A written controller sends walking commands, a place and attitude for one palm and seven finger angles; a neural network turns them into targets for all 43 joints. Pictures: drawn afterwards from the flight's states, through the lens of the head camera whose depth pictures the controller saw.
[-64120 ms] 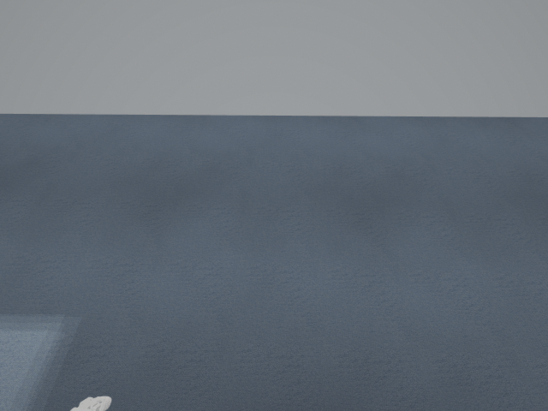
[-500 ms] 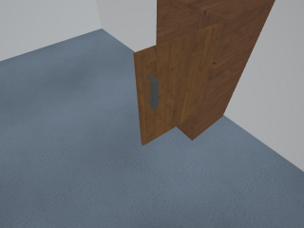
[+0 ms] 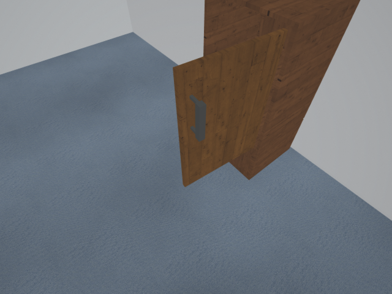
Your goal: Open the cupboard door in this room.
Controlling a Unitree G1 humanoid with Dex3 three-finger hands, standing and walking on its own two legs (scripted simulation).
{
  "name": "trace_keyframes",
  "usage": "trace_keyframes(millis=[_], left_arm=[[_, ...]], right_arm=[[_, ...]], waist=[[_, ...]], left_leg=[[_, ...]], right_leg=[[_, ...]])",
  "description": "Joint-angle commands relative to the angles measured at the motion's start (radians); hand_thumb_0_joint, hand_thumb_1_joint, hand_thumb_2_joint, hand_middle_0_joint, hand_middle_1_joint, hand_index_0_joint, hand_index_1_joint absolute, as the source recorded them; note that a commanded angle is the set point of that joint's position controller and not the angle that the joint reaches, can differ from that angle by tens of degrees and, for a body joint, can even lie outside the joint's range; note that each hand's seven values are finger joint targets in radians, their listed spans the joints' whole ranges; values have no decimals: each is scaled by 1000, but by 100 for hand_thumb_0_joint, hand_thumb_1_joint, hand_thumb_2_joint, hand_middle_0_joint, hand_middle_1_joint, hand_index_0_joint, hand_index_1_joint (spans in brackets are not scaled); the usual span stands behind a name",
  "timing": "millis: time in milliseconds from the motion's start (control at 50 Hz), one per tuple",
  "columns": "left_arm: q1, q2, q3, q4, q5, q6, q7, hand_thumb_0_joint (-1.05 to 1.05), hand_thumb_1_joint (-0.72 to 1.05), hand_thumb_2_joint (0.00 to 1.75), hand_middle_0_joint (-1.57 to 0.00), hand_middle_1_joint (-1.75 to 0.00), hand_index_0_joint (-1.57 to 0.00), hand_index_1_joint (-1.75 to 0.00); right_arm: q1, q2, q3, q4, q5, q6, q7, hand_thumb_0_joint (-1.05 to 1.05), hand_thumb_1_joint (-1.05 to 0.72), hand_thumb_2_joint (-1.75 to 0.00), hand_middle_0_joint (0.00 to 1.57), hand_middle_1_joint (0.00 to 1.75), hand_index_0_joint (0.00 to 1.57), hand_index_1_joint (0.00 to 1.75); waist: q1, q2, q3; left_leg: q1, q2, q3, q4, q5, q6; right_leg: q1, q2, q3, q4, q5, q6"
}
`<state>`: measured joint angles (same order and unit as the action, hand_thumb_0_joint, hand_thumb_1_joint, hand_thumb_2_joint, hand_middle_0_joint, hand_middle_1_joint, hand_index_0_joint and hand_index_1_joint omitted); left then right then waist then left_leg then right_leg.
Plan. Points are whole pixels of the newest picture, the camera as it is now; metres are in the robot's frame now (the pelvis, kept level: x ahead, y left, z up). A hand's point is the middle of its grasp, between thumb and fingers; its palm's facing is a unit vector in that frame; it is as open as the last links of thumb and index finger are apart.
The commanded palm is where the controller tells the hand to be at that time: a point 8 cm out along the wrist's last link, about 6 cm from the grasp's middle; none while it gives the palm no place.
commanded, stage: look to check the result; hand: left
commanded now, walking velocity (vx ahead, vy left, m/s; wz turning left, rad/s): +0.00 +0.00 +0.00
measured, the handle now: (196, 118) +0.61 +0.04 -0.04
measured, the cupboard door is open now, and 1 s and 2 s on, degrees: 85 85 85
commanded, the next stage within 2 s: stand and wait in 0.10 s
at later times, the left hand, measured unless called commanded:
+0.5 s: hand out of the picture +0.04 +0.18 -0.17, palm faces +0.02 -0.97 -0.22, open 7.4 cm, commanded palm none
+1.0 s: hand out of the picture +0.05 +0.20 -0.17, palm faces +0.02 -0.97 -0.25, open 7.4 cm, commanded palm none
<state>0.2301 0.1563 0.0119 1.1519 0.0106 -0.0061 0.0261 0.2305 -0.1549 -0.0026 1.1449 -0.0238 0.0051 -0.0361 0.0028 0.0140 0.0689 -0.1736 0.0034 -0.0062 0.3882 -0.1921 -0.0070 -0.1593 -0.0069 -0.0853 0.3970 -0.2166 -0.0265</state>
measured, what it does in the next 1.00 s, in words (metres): stands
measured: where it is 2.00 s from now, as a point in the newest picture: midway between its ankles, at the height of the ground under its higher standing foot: outside the picture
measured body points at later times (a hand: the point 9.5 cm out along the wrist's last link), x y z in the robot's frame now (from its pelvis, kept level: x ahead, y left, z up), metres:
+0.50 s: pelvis +0.01 +0.00 +0.00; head +0.03 -0.01 +0.45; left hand +0.04 +0.23 -0.15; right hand +0.03 -0.23 -0.16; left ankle +0.01 +0.12 -0.74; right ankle +0.00 -0.10 -0.74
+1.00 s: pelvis +0.02 +0.00 +0.00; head +0.04 -0.01 +0.45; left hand +0.05 +0.25 -0.15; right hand +0.05 -0.25 -0.16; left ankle +0.01 +0.12 -0.74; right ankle +0.00 -0.10 -0.74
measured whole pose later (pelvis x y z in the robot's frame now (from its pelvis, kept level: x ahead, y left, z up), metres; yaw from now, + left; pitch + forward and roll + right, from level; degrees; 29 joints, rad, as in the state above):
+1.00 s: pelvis +0.02 +0.00 +0.00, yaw +0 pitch -1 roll +0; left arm 0.19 0.21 0.01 1.14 0.01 -0.02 0.02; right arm 0.18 -0.21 0.00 1.14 -0.02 0.00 -0.03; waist 0.00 0.01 0.06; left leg -0.13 0.01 -0.01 0.34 -0.20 -0.01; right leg -0.11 0.00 -0.09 0.35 -0.22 -0.03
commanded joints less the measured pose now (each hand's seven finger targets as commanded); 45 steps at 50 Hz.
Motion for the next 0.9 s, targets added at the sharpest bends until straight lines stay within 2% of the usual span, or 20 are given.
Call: trace_keyframes(millis=[0,40,180,480,580,780,880], left_arm=[[38,124,23,-27,-4,-13,7,0,90,90,-20,-30,-20,-30],[35,126,23,-28,-5,-13,7,0,90,90,-20,-30,-20,-30],[23,133,25,-32,-4,-13,7,0,90,90,-20,-30,-20,-30],[9,159,28,-42,-5,-20,6,0,90,90,-20,-30,-20,-30],[2,166,29,-41,-4,-19,5,0,90,90,-20,-30,-20,-30],[-11,186,31,-44,-5,-22,3,0,90,90,-20,-30,-20,-30],[-20,193,32,-44,-4,-22,3,0,90,90,-20,-30,-20,-30]], right_arm=[[52,-100,-11,-23,2,-9,-2,0,-90,-90,20,30,20,30],[48,-102,-12,-22,2,-9,-2,0,-90,-90,20,30,20,30],[42,-109,-11,-22,1,-10,-2,0,-90,-90,20,30,20,30],[21,-135,-16,-26,3,-15,-2,0,-90,-90,20,30,20,30],[14,-144,-17,-27,2,-14,-1,0,-90,-90,20,30,20,30],[-2,-164,-17,-31,4,-18,-1,0,-90,-90,20,30,20,30],[-11,-173,-18,-32,3,-18,-2,0,-90,-90,20,30,20,30]], waist=[[-7,-14,-20],[-8,2,-19],[-7,-4,-10],[-6,-11,-31],[-7,-12,-22],[-6,-12,-47],[-6,-7,-37]], left_leg=[[-1,86,-64,-56,128,25],[0,86,-62,-59,125,23],[-7,88,-62,-65,112,22],[22,92,-61,-63,165,23],[21,92,-63,-70,141,22],[37,96,-68,-75,170,24],[38,97,-68,-77,184,23]], right_leg=[[1,-107,102,-92,76,-16],[2,-108,103,-93,78,-16],[7,-107,107,-103,63,-16],[32,-112,102,-97,154,-18],[23,-110,105,-110,111,-17],[47,-114,106,-107,151,-19],[46,-114,105,-106,174,-20]])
